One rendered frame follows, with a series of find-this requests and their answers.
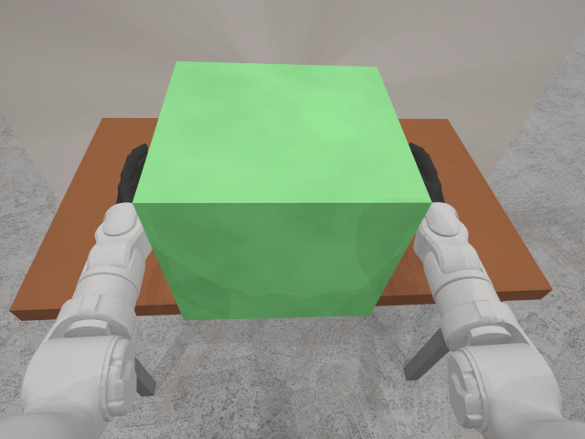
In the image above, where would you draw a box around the carton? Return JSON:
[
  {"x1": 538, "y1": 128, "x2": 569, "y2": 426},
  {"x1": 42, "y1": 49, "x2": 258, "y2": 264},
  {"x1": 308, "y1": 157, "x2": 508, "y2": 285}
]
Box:
[{"x1": 133, "y1": 61, "x2": 432, "y2": 320}]

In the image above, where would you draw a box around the table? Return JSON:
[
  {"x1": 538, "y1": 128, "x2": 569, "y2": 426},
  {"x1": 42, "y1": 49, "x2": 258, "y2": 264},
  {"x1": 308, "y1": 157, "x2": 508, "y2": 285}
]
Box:
[{"x1": 9, "y1": 118, "x2": 553, "y2": 397}]

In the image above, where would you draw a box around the robot right hand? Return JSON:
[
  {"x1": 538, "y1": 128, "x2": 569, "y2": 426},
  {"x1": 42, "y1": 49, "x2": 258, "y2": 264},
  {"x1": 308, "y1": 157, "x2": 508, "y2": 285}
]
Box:
[{"x1": 409, "y1": 143, "x2": 445, "y2": 203}]

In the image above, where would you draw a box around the robot left hand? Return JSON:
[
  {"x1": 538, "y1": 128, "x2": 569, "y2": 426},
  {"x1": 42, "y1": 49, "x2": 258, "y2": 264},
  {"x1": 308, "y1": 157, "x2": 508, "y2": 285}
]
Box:
[{"x1": 116, "y1": 144, "x2": 148, "y2": 204}]

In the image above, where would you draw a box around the robot right forearm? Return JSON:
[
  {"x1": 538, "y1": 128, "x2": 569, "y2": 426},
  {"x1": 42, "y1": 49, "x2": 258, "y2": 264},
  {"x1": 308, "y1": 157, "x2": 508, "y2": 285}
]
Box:
[{"x1": 413, "y1": 202, "x2": 562, "y2": 415}]

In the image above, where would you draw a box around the right robot upper arm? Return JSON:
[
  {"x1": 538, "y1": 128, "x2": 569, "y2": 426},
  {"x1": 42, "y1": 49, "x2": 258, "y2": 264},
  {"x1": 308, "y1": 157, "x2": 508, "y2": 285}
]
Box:
[{"x1": 448, "y1": 343, "x2": 585, "y2": 439}]

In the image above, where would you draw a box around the robot left forearm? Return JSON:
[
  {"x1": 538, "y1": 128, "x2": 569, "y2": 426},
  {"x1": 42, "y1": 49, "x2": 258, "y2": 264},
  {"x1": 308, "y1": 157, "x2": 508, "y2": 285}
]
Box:
[{"x1": 20, "y1": 202, "x2": 152, "y2": 414}]

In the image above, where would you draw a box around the left robot upper arm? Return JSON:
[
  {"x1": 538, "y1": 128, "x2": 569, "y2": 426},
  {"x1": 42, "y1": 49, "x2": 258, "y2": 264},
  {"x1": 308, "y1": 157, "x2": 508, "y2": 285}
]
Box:
[{"x1": 0, "y1": 335, "x2": 137, "y2": 439}]

